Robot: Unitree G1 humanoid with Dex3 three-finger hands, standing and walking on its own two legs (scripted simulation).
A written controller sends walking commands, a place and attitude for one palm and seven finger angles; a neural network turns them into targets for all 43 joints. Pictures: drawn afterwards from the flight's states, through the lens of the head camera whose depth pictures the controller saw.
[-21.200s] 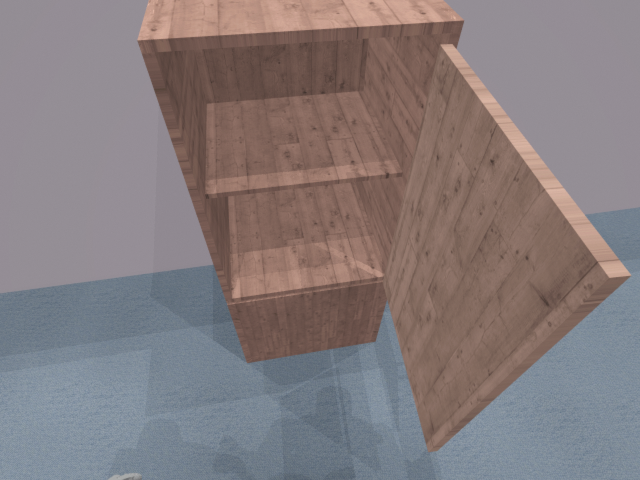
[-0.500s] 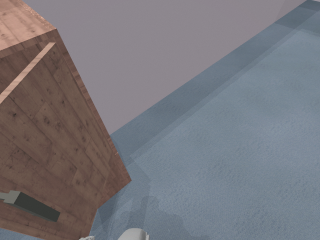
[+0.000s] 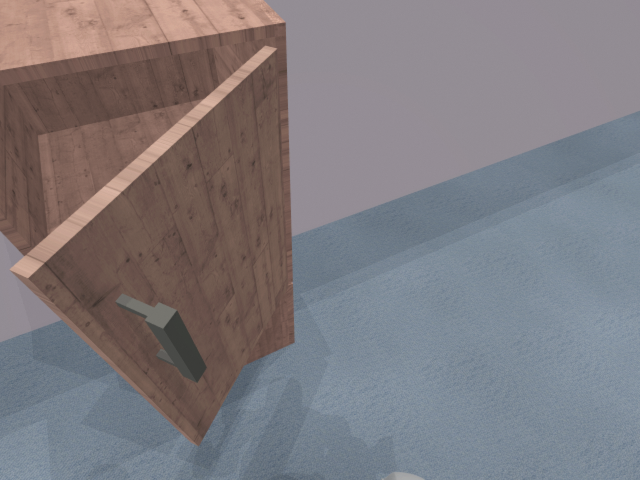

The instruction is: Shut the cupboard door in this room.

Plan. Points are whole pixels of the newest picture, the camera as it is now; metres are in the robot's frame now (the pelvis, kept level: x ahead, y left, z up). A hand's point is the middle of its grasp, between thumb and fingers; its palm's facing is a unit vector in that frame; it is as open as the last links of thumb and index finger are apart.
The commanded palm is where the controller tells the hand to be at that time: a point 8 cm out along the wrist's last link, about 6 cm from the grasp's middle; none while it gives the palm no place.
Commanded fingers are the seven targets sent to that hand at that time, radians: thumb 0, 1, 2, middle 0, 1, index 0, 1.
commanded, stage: turn or walk to find it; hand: left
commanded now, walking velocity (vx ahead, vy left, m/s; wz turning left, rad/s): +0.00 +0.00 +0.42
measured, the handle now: (164, 340) +0.25 +0.20 +0.06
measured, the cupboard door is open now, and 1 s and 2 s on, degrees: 40 40 40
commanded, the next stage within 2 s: stand and wait in 0.32 s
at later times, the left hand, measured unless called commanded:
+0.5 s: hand out of the picture +0.00 +0.16 -0.16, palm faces +0.24 -0.94 -0.24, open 7.3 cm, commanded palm none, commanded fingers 0.00 0.90 0.90 -0.20 -0.30 -0.20 -0.30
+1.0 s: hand out of the picture -0.04 +0.16 -0.17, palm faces +0.34 -0.91 -0.25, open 7.4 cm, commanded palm none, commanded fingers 0.00 0.90 0.90 -0.20 -0.30 -0.20 -0.30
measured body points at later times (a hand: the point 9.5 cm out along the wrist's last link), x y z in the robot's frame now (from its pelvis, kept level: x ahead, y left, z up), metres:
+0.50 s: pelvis -0.02 -0.04 +0.00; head +0.02 -0.05 +0.44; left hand -0.01 +0.21 -0.14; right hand +0.08 -0.28 -0.16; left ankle -0.07 +0.10 -0.70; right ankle +0.00 -0.15 -0.74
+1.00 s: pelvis -0.03 -0.03 -0.01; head -0.01 -0.05 +0.44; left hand -0.06 +0.21 -0.15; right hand +0.09 -0.24 -0.17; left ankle -0.08 +0.08 -0.72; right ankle -0.02 -0.14 -0.74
